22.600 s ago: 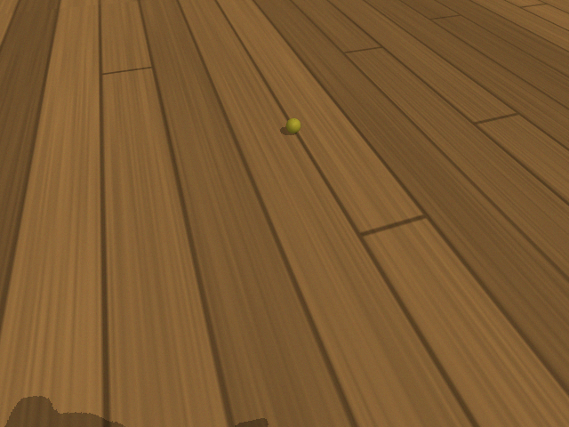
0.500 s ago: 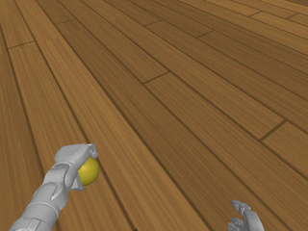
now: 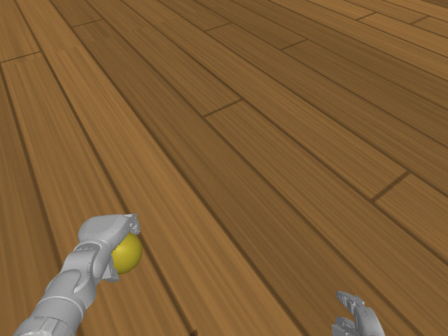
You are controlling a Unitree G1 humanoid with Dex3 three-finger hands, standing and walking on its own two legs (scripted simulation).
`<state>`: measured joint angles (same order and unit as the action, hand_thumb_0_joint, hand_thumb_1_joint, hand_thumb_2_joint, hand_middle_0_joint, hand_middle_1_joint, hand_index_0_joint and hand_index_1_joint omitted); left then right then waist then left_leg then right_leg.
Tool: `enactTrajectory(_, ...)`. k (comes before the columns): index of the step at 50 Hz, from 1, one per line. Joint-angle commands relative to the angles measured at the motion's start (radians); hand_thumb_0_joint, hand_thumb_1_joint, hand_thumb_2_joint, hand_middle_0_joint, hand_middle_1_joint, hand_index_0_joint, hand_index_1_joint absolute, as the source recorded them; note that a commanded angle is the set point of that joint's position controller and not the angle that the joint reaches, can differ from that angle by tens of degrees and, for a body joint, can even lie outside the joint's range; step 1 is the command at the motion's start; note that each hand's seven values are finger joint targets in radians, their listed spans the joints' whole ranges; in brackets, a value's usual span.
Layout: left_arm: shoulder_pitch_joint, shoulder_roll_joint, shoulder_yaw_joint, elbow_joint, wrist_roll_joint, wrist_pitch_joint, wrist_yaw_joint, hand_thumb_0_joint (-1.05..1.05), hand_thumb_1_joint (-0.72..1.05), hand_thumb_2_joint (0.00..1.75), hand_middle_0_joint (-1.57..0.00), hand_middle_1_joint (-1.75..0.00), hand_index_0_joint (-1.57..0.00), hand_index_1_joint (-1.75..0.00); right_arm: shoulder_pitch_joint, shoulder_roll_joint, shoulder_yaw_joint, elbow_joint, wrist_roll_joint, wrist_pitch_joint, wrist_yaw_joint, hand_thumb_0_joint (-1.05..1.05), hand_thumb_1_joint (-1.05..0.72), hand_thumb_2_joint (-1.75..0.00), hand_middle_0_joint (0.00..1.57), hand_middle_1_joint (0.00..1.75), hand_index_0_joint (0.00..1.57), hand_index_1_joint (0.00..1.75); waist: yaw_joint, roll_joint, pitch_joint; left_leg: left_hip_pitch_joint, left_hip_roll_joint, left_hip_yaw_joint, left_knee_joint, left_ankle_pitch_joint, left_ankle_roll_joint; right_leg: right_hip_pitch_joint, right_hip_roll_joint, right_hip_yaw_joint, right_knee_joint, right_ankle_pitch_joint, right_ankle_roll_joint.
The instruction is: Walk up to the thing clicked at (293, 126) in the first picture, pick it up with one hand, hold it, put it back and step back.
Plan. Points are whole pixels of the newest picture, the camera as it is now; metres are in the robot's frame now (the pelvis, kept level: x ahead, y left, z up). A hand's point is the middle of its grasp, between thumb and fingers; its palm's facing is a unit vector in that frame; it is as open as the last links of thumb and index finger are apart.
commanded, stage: crouch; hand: left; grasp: from above
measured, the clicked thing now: (120, 252) +0.30 +0.22 -0.09
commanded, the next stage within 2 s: lower in 1.72 s
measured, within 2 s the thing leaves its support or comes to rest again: neither
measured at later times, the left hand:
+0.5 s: hand (133, 264) +0.35 +0.25 -0.28, palm faces -0.41 +0.03 -0.91, open 11.2 cm
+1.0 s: hand (143, 274) +0.38 +0.28 -0.48, palm faces -0.43 -0.01 -0.90, open 11.3 cm
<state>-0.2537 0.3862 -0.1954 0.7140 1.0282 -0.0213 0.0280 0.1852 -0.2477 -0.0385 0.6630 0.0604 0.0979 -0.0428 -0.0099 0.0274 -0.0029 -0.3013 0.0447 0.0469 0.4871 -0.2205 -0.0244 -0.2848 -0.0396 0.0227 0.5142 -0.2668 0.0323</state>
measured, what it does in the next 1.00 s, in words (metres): lowers itself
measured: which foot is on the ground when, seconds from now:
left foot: down 0.00-1.00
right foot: down 0.00-1.00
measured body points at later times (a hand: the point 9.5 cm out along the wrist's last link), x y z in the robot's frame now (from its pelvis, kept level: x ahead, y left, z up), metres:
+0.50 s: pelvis -0.05 +0.01 -0.16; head +0.10 +0.03 +0.27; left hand +0.36 +0.25 -0.23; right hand -0.01 -0.28 -0.28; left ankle +0.02 +0.14 -0.74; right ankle +0.00 -0.14 -0.74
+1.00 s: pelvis -0.07 +0.01 -0.32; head +0.16 +0.05 +0.07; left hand +0.40 +0.27 -0.42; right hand -0.01 -0.27 -0.44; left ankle +0.02 +0.14 -0.74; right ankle +0.00 -0.14 -0.74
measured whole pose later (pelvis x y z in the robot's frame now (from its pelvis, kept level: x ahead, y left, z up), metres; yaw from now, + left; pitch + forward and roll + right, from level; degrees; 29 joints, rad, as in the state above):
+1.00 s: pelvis -0.07 +0.01 -0.32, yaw -3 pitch +38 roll -6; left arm -0.82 0.64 0.09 1.27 1.24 -0.17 0.36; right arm 0.16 -0.24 -0.02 0.75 -0.11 -0.06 0.07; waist -0.18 0.01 -0.15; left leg -2.03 0.05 -0.11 2.01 -0.65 -0.02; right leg -1.93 0.00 -0.02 1.97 -0.70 0.06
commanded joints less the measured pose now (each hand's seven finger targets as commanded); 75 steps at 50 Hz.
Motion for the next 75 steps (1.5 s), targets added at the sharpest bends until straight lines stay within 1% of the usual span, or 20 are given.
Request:
enactTrajectory(1, -0.333, 0.171, 0.096, -0.049, 0.035, -0.027, 0.129, 0.00, 0.49, 0.95, -0.82, -0.96, -0.86, -0.92, -0.013, -0.142, -0.055, -0.087, -0.024, -0.027, 0.000, 0.00, -0.89, -0.90, 0.20, 0.30, 0.20, 0.30, -0.024, -0.046, -0.206, 0.079, -0.053, 0.003, 0.027, 0.135, 0.030, -0.084, 0.055, -0.031, -0.027, 0.141, -0.035)
enactTrajectory(2, -0.379, 0.164, 0.081, -0.025, 0.050, -0.029, 0.150, 0.00, 0.48, 0.97, -0.81, -0.96, -0.85, -0.92, 0.000, -0.144, -0.057, -0.082, -0.029, -0.026, 0.005, 0.00, -0.89, -0.90, 0.20, 0.30, 0.20, 0.30, -0.043, -0.039, -0.220, 0.056, -0.054, 0.005, 0.060, 0.135, 0.032, -0.119, 0.052, -0.026, -0.001, 0.152, -0.035)
enactTrajectory(10, -0.562, 0.173, 0.109, 0.189, 0.139, -0.052, 0.320, 0.00, 0.57, 1.05, -0.89, -1.00, -0.93, -0.97, 0.096, -0.165, -0.087, -0.029, -0.066, -0.051, 0.034, 0.00, -0.90, -0.90, 0.20, 0.30, 0.20, 0.30, -0.070, 0.004, -0.414, -0.272, -0.042, -0.010, 0.431, 0.069, 0.023, -0.461, 0.054, -0.030, 0.336, 0.089, -0.044)
enactTrajectory(17, -0.662, 0.262, 0.170, 0.323, 0.149, -0.044, 0.392, 0.00, 0.51, 1.01, -0.85, -0.99, -0.89, -0.95, 0.131, -0.182, -0.092, -0.005, -0.090, -0.090, 0.020, 0.00, -0.90, -0.90, 0.20, 0.30, 0.20, 0.30, -0.087, 0.071, -0.560, -0.552, -0.033, -0.043, 0.663, -0.052, 0.025, -0.751, 0.064, -0.059, 0.593, -0.036, -0.059)
enactTrajectory(20, -0.701, 0.270, 0.176, 0.345, 0.141, -0.041, 0.394, 0.00, 0.49, 1.01, -0.83, -0.99, -0.86, -0.95, 0.143, -0.182, -0.094, 0.001, -0.098, -0.106, 0.012, 0.00, -0.90, -0.90, 0.20, 0.30, 0.20, 0.30, -0.111, 0.073, -0.633, -0.668, -0.029, -0.051, 0.758, -0.112, 0.033, -0.841, 0.065, -0.061, 0.685, -0.080, -0.061)
enactTrajectory(24, -0.734, 0.345, 0.222, 0.335, 0.133, -0.043, 0.387, 0.00, 0.45, 1.02, -0.79, -1.00, -0.83, -0.97, 0.150, -0.189, -0.094, 0.013, -0.109, -0.122, 0.008, 0.00, -0.90, -0.90, 0.20, 0.30, 0.20, 0.30, -0.104, 0.095, -0.711, -0.773, -0.025, -0.067, 0.850, -0.174, 0.032, -0.943, 0.060, -0.071, 0.794, -0.131, -0.063)
enactTrajectory(25, -0.720, 0.334, 0.218, 0.376, 0.137, -0.043, 0.381, 0.00, 0.44, 1.04, -0.80, -1.01, -0.83, -0.98, 0.151, -0.190, -0.092, 0.016, -0.114, -0.125, 0.011, 0.00, -0.90, -0.90, 0.20, 0.30, 0.20, 0.30, -0.122, 0.082, -0.701, -0.804, -0.024, -0.069, 0.881, -0.187, 0.037, -0.978, 0.058, -0.071, 0.814, -0.141, -0.061)
enactTrajectory(30, -0.795, 0.395, 0.251, 0.358, 0.144, -0.078, 0.367, 0.00, 0.43, 1.03, -0.75, -1.04, -0.80, -0.99, 0.157, -0.208, -0.086, 0.022, -0.126, -0.139, 0.023, 0.00, -0.90, -0.90, 0.20, 0.30, 0.20, 0.30, -0.137, 0.136, -0.735, -0.877, -0.015, -0.122, 0.965, -0.299, 0.026, -1.190, 0.055, -0.095, 0.948, -0.251, -0.069)
enactTrajectory(35, -0.862, 0.473, 0.296, 0.325, 0.165, -0.122, 0.376, 0.00, 0.39, 1.03, -0.75, -1.01, -0.78, -0.98, 0.179, -0.210, -0.074, 0.045, -0.138, -0.153, 0.045, 0.00, -0.90, -0.90, 0.20, 0.30, 0.20, 0.30, -0.148, 0.172, -0.819, -0.948, -0.023, -0.115, 1.090, -0.281, 0.034, -1.271, 0.057, -0.100, 1.042, -0.239, -0.068)
enactTrajectory(39, -0.854, 0.466, 0.300, 0.391, 0.182, -0.134, 0.384, 0.00, 0.38, 1.05, -0.74, -1.02, -0.78, -0.99, 0.182, -0.216, -0.066, 0.061, -0.150, -0.164, 0.063, 0.00, -0.90, -0.90, 0.20, 0.30, 0.20, 0.30, -0.156, 0.209, -0.835, -0.972, -0.021, -0.131, 1.155, -0.257, 0.029, -1.364, 0.051, -0.112, 1.120, -0.228, -0.066)
enactTrajectory(41, -0.917, 0.520, 0.325, 0.342, 0.191, -0.145, 0.392, 0.00, 0.39, 1.04, -0.72, -1.04, -0.77, -1.00, 0.196, -0.218, -0.065, 0.073, -0.155, -0.166, 0.072, 0.00, -0.90, -0.90, 0.20, 0.30, 0.20, 0.30, -0.157, 0.234, -0.854, -0.991, -0.021, -0.121, 1.199, -0.240, 0.030, -1.371, 0.053, -0.113, 1.150, -0.211, -0.067)
enactTrajectory(42, -0.895, 0.500, 0.317, 0.354, 0.190, -0.144, 0.390, 0.00, 0.38, 1.03, -0.72, -1.04, -0.77, -1.00, 0.199, -0.212, -0.064, 0.073, -0.160, -0.168, 0.080, 0.00, -0.90, -0.90, 0.20, 0.30, 0.20, 0.30, -0.157, 0.225, -0.869, -0.988, -0.019, -0.113, 1.230, -0.201, 0.034, -1.366, 0.055, -0.113, 1.160, -0.179, -0.064)
enactTrajectory(44, -0.900, 0.486, 0.306, 0.392, 0.190, -0.145, 0.387, 0.00, 0.37, 1.04, -0.72, -1.05, -0.76, -1.01, 0.191, -0.213, -0.061, 0.072, -0.162, -0.170, 0.090, 0.00, -0.90, -0.91, 0.20, 0.30, 0.20, 0.30, -0.169, 0.217, -0.853, -1.053, -0.022, -0.098, 1.275, -0.200, 0.038, -1.382, 0.058, -0.111, 1.180, -0.166, -0.061)
enactTrajectory(46, -0.910, 0.540, 0.338, 0.373, 0.197, -0.149, 0.387, 0.00, 0.36, 1.05, -0.71, -1.06, -0.75, -1.02, 0.211, -0.219, -0.059, 0.084, -0.168, -0.168, 0.097, 0.00, -0.90, -0.91, 0.20, 0.30, 0.20, 0.30, -0.158, 0.221, -0.873, -1.051, -0.019, -0.101, 1.305, -0.169, 0.037, -1.387, 0.059, -0.117, 1.210, -0.147, -0.060)
enactTrajectory(48, -0.912, 0.543, 0.338, 0.357, 0.202, -0.153, 0.381, 0.00, 0.38, 1.04, -0.72, -1.08, -0.77, -1.03, 0.206, -0.217, -0.061, 0.080, -0.173, -0.166, 0.110, 0.00, -0.91, -0.91, 0.20, 0.30, 0.20, 0.30, -0.152, 0.250, -0.885, -1.052, -0.018, -0.092, 1.336, -0.135, 0.037, -1.393, 0.063, -0.118, 1.235, -0.123, -0.061)
enactTrajectory(50, -0.858, 0.488, 0.310, 0.448, 0.206, -0.146, 0.371, 0.00, 0.38, 1.04, -0.73, -1.05, -0.77, -1.00, 0.194, -0.223, -0.058, 0.074, -0.174, -0.164, 0.118, 0.00, -0.91, -0.91, 0.20, 0.30, 0.20, 0.30, -0.168, 0.238, -0.838, -1.089, -0.017, -0.102, 1.347, -0.141, 0.034, -1.427, 0.063, -0.127, 1.264, -0.131, -0.060)
enactTrajectory(51, -0.935, 0.564, 0.352, 0.334, 0.200, -0.160, 0.372, 0.00, 0.38, 1.03, -0.73, -1.05, -0.77, -1.01, 0.203, -0.224, -0.063, 0.083, -0.176, -0.160, 0.123, 0.00, -0.91, -0.91, 0.20, 0.30, 0.20, 0.30, -0.156, 0.261, -0.860, -1.093, -0.014, -0.099, 1.361, -0.137, 0.035, -1.423, 0.067, -0.127, 1.276, -0.126, -0.061)
enactTrajectory(52, -0.899, 0.558, 0.353, 0.390, 0.209, -0.155, 0.370, 0.00, 0.37, 1.02, -0.72, -1.05, -0.76, -1.00, 0.206, -0.227, -0.064, 0.078, -0.177, -0.158, 0.126, 0.00, -0.91, -0.91, 0.20, 0.30, 0.20, 0.30, -0.151, 0.256, -0.856, -1.085, -0.014, -0.098, 1.368, -0.138, 0.034, -1.430, 0.068, -0.126, 1.280, -0.129, -0.061)
enactTrajectory(57, -0.909, 0.573, 0.361, 0.373, 0.208, -0.174, 0.359, 0.00, 0.38, 1.00, -0.71, -1.04, -0.76, -0.99, 0.199, -0.228, -0.061, 0.078, -0.183, -0.149, 0.144, 0.00, -0.90, -0.91, 0.20, 0.30, 0.20, 0.30, -0.160, 0.248, -0.833, -1.158, -0.012, -0.096, 1.425, -0.152, 0.038, -1.453, 0.075, -0.134, 1.329, -0.126, -0.058)
enactTrajectory(75, -1.015, 0.684, 0.383, 0.515, 0.235, -0.208, 0.370, 0.00, 0.44, 0.95, -0.73, -1.05, -0.80, -0.98, 0.173, -0.253, -0.029, 0.091, -0.199, -0.144, 0.160, 0.00, -0.90, -0.90, 0.20, 0.30, 0.20, 0.30, -0.184, 0.255, -0.764, -1.360, -0.014, -0.084, 1.552, -0.315, 0.043, -1.566, 0.087, -0.151, 1.450, -0.240, -0.060)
